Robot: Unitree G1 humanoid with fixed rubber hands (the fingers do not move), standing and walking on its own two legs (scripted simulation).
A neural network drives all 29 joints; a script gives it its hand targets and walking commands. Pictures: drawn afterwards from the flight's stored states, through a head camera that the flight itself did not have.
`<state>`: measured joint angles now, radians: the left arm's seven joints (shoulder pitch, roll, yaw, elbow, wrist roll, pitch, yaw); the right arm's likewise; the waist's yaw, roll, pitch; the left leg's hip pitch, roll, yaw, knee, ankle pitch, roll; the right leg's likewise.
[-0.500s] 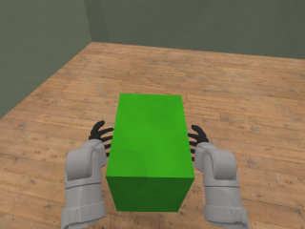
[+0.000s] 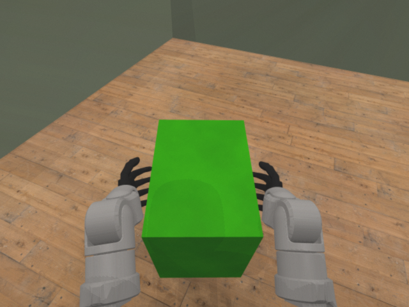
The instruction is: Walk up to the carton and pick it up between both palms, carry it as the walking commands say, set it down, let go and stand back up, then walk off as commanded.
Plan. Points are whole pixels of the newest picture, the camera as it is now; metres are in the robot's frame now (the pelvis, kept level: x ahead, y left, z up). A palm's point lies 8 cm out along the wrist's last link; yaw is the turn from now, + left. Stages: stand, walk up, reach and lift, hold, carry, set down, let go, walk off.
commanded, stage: carry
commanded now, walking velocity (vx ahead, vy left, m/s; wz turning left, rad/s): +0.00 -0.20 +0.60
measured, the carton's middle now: (201, 200) +0.33 +0.01 +0.04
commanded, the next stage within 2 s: none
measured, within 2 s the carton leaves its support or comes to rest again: neither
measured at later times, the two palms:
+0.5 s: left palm (118, 207) +0.29 +0.16 +0.09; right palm (254, 182) +0.34 -0.10 +0.09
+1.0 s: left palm (104, 225) +0.25 +0.18 +0.08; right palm (232, 172) +0.37 -0.06 +0.08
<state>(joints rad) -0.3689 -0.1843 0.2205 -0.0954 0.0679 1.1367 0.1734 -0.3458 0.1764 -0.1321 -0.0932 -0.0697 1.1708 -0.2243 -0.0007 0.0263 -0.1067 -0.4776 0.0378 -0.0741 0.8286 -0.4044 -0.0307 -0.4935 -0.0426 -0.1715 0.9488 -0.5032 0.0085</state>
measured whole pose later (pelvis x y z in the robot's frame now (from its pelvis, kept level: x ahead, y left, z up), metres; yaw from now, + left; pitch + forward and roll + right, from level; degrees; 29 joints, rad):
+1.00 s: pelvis +0.04 -0.09 +0.00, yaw +27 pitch +2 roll -2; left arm -0.35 -0.18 0.19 -0.18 0.06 1.11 0.18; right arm -0.35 0.18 -0.12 -0.14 -0.06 1.13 -0.21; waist 0.00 0.01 -0.01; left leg -0.47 0.04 -0.11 0.85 -0.42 -0.05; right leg -0.45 -0.05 -0.19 0.92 -0.57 0.02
